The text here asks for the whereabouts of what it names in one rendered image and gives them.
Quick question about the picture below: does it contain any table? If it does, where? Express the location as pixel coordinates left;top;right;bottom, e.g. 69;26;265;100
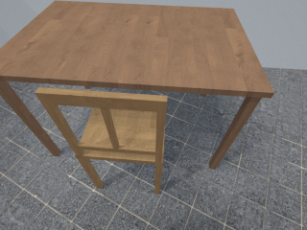
0;0;274;170

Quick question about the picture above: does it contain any chair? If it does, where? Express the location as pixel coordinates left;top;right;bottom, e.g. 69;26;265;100
35;87;168;195

